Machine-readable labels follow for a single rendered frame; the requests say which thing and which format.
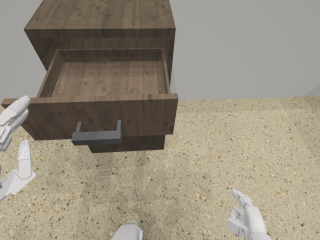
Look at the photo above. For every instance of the robot left hand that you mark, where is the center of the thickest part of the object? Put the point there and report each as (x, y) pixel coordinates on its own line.
(10, 119)

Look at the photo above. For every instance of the robot left shin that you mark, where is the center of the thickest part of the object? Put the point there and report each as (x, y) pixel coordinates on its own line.
(132, 223)

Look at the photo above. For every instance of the handle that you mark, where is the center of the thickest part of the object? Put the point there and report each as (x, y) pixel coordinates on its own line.
(96, 137)

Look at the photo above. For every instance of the cabinet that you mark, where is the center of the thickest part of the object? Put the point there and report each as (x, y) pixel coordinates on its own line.
(105, 24)

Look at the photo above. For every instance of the robot right hand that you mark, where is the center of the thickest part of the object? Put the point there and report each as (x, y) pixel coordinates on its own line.
(245, 222)

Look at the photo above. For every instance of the left robot thigh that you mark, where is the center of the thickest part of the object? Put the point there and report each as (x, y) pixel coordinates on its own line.
(128, 232)

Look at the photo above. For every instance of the drawer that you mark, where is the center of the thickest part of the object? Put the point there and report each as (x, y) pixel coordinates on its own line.
(98, 87)

